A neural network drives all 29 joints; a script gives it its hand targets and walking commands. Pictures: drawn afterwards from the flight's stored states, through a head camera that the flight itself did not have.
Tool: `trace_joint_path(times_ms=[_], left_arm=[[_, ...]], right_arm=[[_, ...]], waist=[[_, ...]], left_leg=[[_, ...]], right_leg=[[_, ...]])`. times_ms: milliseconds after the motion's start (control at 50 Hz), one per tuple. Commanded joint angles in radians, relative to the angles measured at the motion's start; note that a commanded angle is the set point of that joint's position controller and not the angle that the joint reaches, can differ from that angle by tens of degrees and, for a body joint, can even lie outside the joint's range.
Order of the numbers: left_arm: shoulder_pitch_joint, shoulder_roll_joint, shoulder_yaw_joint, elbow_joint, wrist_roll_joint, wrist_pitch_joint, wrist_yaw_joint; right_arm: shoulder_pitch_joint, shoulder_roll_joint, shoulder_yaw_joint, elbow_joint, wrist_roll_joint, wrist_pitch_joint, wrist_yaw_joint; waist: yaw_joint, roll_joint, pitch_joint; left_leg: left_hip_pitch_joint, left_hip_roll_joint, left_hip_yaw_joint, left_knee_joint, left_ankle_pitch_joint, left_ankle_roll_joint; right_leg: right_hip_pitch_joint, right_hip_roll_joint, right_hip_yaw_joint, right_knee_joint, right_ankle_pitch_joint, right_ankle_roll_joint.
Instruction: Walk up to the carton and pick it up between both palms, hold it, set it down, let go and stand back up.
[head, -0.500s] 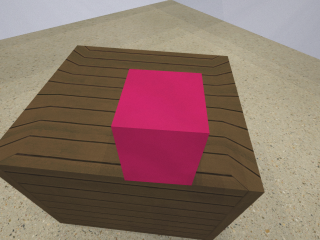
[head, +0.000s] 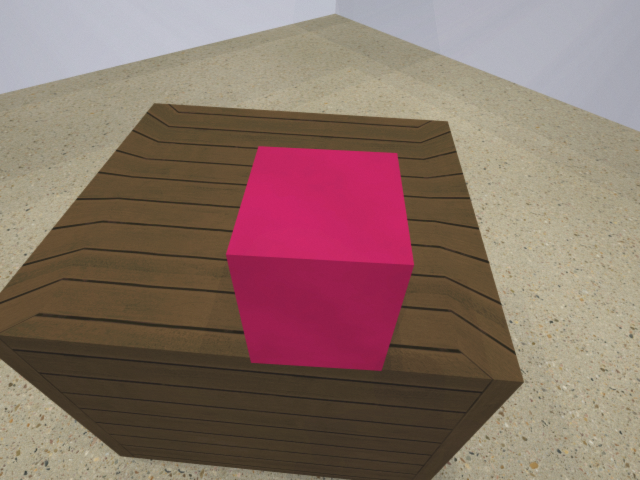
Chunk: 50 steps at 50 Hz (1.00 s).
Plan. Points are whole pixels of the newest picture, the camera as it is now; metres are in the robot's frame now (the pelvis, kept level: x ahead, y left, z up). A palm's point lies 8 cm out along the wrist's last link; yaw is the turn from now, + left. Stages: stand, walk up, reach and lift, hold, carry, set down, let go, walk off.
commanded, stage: stand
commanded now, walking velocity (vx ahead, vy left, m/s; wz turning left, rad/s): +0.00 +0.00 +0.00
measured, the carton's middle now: (321, 261) +0.42 -0.01 +0.04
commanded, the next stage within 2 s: none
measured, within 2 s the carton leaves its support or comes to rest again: neither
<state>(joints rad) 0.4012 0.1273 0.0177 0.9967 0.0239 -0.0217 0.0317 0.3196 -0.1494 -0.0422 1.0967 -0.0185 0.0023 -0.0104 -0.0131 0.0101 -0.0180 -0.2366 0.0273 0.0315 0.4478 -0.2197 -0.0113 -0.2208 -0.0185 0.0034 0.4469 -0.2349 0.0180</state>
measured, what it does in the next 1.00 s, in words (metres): stands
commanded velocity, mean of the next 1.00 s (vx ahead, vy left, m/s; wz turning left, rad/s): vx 0.00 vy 0.00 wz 0.00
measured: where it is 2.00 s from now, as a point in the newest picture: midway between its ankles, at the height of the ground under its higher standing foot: outside the picture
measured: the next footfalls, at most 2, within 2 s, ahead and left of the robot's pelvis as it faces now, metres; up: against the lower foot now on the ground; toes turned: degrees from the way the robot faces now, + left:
none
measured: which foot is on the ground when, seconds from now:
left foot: down 0.00-1.00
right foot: down 0.00-1.00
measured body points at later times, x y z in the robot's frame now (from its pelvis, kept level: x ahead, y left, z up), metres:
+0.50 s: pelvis +0.00 +0.00 +0.00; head +0.00 -0.01 +0.45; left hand -0.03 +0.20 -0.16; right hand -0.02 -0.21 -0.17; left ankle +0.01 +0.13 -0.74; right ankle +0.00 -0.13 -0.74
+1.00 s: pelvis +0.00 +0.00 +0.00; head +0.00 +0.00 +0.45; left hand -0.04 +0.20 -0.16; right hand -0.04 -0.21 -0.16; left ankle +0.01 +0.13 -0.74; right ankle +0.00 -0.13 -0.74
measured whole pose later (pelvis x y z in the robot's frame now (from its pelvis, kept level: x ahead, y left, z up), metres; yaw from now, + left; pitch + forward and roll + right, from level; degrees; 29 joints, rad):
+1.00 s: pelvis +0.00 +0.00 +0.00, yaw +0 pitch -1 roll +0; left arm 0.36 0.11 0.01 1.15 0.02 -0.01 0.04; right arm 0.35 -0.11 -0.02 1.16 -0.01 0.00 -0.04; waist 0.00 0.01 0.00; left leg -0.22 0.03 0.01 0.45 -0.22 -0.02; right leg -0.20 -0.01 0.00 0.44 -0.23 0.02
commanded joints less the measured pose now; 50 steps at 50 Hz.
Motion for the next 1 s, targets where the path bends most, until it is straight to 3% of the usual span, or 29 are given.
trace_joint_path(times_ms=[0, 20, 40, 60, 80, 100, 120, 180, 200, 240, 260, 280, 300, 340, 380, 400, 440, 480, 520, 580, 620, 660, 700, 740, 760, 820, 860, 940, 980], left_arm=[[0.064, 0.071, 0.016, 0.0, -0.005, -0.005, 0.006], [0.083, 0.12, 0.03, 0.007, -0.007, -0.003, 0.006], [0.071, 0.101, 0.029, 0.009, -0.003, -0.008, 0.003], [0.069, 0.062, 0.016, 0.032, -0.005, -0.007, 0.001], [0.065, 0.061, 0.015, 0.02, -0.001, -0.006, 0.005], [0.089, 0.095, 0.016, 0.048, -0.009, -0.006, 0.007], [0.08, 0.057, 0.01, 0.066, 0.003, 0.0, 0.011], [0.051, 0.056, 0.009, 0.052, 0.001, -0.002, 0.006], [0.034, 0.047, 0.01, 0.058, 0.0, -0.005, 0.004], [0.103, 0.1, 0.017, 0.086, -0.014, -0.008, 0.005], [0.041, 0.071, 0.017, 0.071, -0.004, -0.011, 0.012], [0.093, 0.059, 0.008, 0.094, -0.012, -0.009, 0.009], [0.093, 0.048, 0.005, 0.107, -0.001, -0.007, 0.011], [0.034, 0.075, 0.016, 0.093, 0.0, -0.002, 0.008], [0.083, 0.042, 0.012, 0.101, -0.004, -0.004, 0.007], [0.054, 0.06, 0.007, 0.099, 0.006, 0.0, 0.004], [0.035, 0.063, 0.013, 0.095, -0.003, -0.003, 0.004], [0.074, 0.035, -0.001, 0.122, -0.007, -0.006, 0.011], [0.059, 0.022, 0.002, 0.126, 0.002, 0.0, 0.013], [0.049, 0.033, 0.002, 0.136, -0.01, 0.0, 0.012], [0.052, 0.029, 0.002, 0.129, -0.007, 0.011, 0.011], [0.077, 0.067, 0.011, 0.143, -0.007, 0.012, 0.008], [0.023, 0.032, -0.005, 0.128, 0.004, 0.008, 0.006], [0.06, 0.06, 0.003, 0.138, -0.001, 0.002, 0.012], [0.051, 0.076, 0.011, 0.139, -0.004, 0.003, 0.009], [0.029, 0.016, -0.009, 0.143, -0.01, -0.003, 0.011], [0.046, 0.061, 0.005, 0.135, -0.013, 0.002, 0.013], [0.044, 0.009, -0.003, 0.149, 0.002, 0.021, 0.004], [0.082, 0.061, 0.005, 0.155, -0.009, 0.017, 0.007]], right_arm=[[0.088, -0.075, -0.01, 0.002, -0.009, -0.001, -0.01], [0.078, -0.12, -0.016, 0.002, -0.007, -0.012, -0.012], [0.072, -0.105, -0.01, 0.003, 0.004, -0.011, -0.014], [0.087, -0.064, -0.003, 0.021, -0.004, -0.012, -0.018], [0.068, -0.081, -0.003, 0.01, -0.001, -0.013, -0.018], [0.045, -0.11, -0.015, -0.007, 0.002, -0.016, -0.015], [0.042, -0.072, -0.009, -0.002, 0.003, -0.017, -0.018], [0.079, -0.066, -0.001, 0.022, -0.002, -0.006, -0.017], [0.094, -0.034, 0.004, 0.024, -0.007, 0.0, -0.018], [0.1, -0.085, -0.01, 0.032, -0.001, -0.005, -0.02], [0.083, -0.037, 0.001, 0.024, -0.001, -0.007, -0.021], [0.07, -0.049, 0.006, 0.025, -0.007, -0.01, -0.022], [0.101, -0.053, -0.003, 0.035, 0.005, -0.009, -0.023], [0.068, -0.043, 0.003, 0.026, 0.001, -0.01, -0.016], [0.077, -0.028, 0.013, 0.045, 0.001, -0.008, -0.022], [0.089, -0.066, 0.002, 0.035, 0.005, -0.009, -0.021], [0.08, -0.042, 0.01, 0.039, -0.004, -0.001, -0.023], [0.122, -0.058, 0.008, 0.053, 0.009, -0.006, -0.026], [0.091, -0.059, 0.007, 0.045, 0.007, -0.006, -0.023], [0.105, -0.012, 0.02, 0.046, 0.0, -0.008, -0.021], [0.097, -0.042, 0.007, 0.049, 0.006, -0.007, -0.021], [0.108, -0.032, 0.017, 0.041, 0.006, -0.008, -0.023], [0.115, -0.047, 0.006, 0.051, 0.0, -0.003, -0.032], [0.099, -0.048, 0.002, 0.042, 0.008, -0.009, -0.033], [0.106, -0.027, 0.014, 0.046, -0.003, -0.01, -0.032], [0.116, -0.03, 0.01, 0.048, 0.007, -0.02, -0.027], [0.114, -0.021, 0.014, 0.041, 0.005, -0.01, -0.026], [0.114, -0.026, 0.018, 0.062, -0.004, 0.0, -0.033], [0.096, -0.055, 0.014, 0.033, 0.004, -0.004, -0.026]], waist=[[-0.001, 0.006, 0.089], [0.018, -0.034, 0.068], [0.003, -0.042, 0.049], [0.021, 0.017, 0.101], [0.011, -0.016, 0.072], [0.005, 0.009, 0.079], [0.007, 0.027, 0.076], [0.011, -0.049, 0.073], [-0.004, -0.048, 0.09], [0.01, -0.007, 0.056], [-0.008, -0.001, 0.069], [0.025, -0.007, 0.062], [-0.001, -0.035, 0.053], [-0.005, -0.04, 0.128], [0.025, 0.003, 0.102], [0.0, -0.047, 0.09], [0.015, -0.014, 0.076], [0.002, -0.036, 0.127], [-0.006, 0.008, 0.079], [-0.007, -0.044, 0.079], [0.002, 0.051, 0.105], [0.019, 0.004, 0.087], [0.003, -0.053, 0.128], [0.007, 0.021, 0.102], [0.014, -0.044, 0.072], [-0.008, -0.005, 0.05], [0.011, -0.035, 0.134], [0.022, 0.027, 0.14], [0.025, -0.01, 0.145]], left_leg=[[-0.02, 0.05, -0.071, -0.092, -0.007, 0.04], [-0.027, 0.054, -0.08, -0.097, -0.009, 0.047], [-0.016, 0.059, -0.083, -0.101, -0.002, 0.044], [-0.058, 0.056, -0.084, -0.106, -0.024, 0.038], [-0.031, 0.069, -0.105, -0.104, -0.033, 0.048], [-0.01, 0.063, -0.097, -0.115, 0.01, 0.056], [-0.018, 0.067, -0.096, -0.113, -0.055, 0.055], [-0.036, 0.053, -0.081, -0.092, -0.008, 0.044], [-0.014, 0.041, -0.076, -0.091, -0.001, 0.041], [-0.001, 0.054, -0.083, -0.083, 0.01, 0.04], [-0.008, 0.047, -0.065, -0.091, 0.041, 0.039], [-0.007, 0.053, -0.078, -0.079, 0.021, 0.04], [0.013, 0.051, -0.081, -0.073, 0.005, 0.036], [-0.018, 0.052, -0.072, -0.074, 0.029, 0.042], [-0.029, 0.049, -0.085, -0.086, 0.018, 0.035], [-0.007, 0.046, -0.072, -0.077, 0.022, 0.037], [0.002, 0.063, -0.085, -0.086, 0.046, 0.034], [-0.012, 0.058, -0.092, -0.104, 0.034, 0.042], [0.035, 0.059, -0.075, -0.099, 0.044, 0.041], [0.007, 0.058, -0.086, -0.092, 0.03, 0.033], [-0.015, 0.055, -0.086, -0.09, -0.01, 0.032], [-0.021, 0.043, -0.083, -0.117, -0.016, 0.026], [-0.037, 0.052, -0.103, -0.099, -0.002, 0.039], [-0.027, 0.055, -0.089, -0.094, -0.018, 0.039], [0.004, 0.054, -0.086, -0.091, 0.006, 0.039], [0.042, 0.06, -0.095, -0.077, 0.021, 0.049], [-0.032, 0.051, -0.078, -0.088, 0.029, 0.032], [-0.061, 0.038, -0.076, -0.099, -0.049, 0.023], [-0.039, 0.055, -0.091, -0.097, -0.015, 0.027]], right_leg=[[-0.055, -0.041, 0.066, -0.095, 0.046, -0.039], [-0.032, -0.048, 0.074, -0.096, 0.037, -0.043], [-0.024, -0.05, 0.06, -0.092, 0.044, -0.036], [-0.023, -0.06, 0.08, -0.081, 0.05, -0.042], [-0.031, -0.053, 0.063, -0.082, 0.051, -0.037], [-0.052, -0.049, 0.068, -0.079, 0.061, -0.038], [-0.055, -0.047, 0.067, -0.078, 0.031, -0.039], [-0.034, -0.054, 0.072, -0.108, 0.036, -0.033], [-0.049, -0.05, 0.065, -0.11, 0.033, -0.031], [-0.018, -0.053, 0.059, -0.095, 0.062, -0.029], [-0.033, -0.063, 0.076, -0.088, 0.052, -0.035], [-0.038, -0.061, 0.074, -0.091, 0.052, -0.042], [-0.032, -0.059, 0.071, -0.09, 0.026, -0.046], [-0.089, -0.06, 0.079, -0.105, 0.047, -0.039], [-0.031, -0.058, 0.071, -0.09, 0.039, -0.045], [-0.05, -0.06, 0.084, -0.107, 0.021, -0.043], [-0.035, -0.053, 0.056, -0.094, 0.075, -0.039], [-0.051, -0.056, 0.066, -0.098, 0.079, -0.035], [-0.051, -0.062, 0.069, -0.097, 0.098, -0.033], [-0.028, -0.053, 0.075, -0.105, 0.046, -0.034], [-0.028, -0.044, 0.076, -0.103, 0.054, -0.032], [0.001, -0.042, 0.058, -0.092, 0.035, -0.028], [-0.045, -0.045, 0.052, -0.091, 0.036, -0.029], [-0.03, -0.056, 0.08, -0.093, 0.055, -0.035], [-0.015, -0.057, 0.07, -0.11, 0.026, -0.033], [-0.03, -0.061, 0.07, -0.097, 0.085, -0.029], [-0.03, -0.056, 0.068, -0.103, 0.059, -0.033], [-0.016, -0.054, 0.062, -0.103, 0.01, -0.031], [-0.03, -0.04, 0.052, -0.121, 0.022, -0.024]])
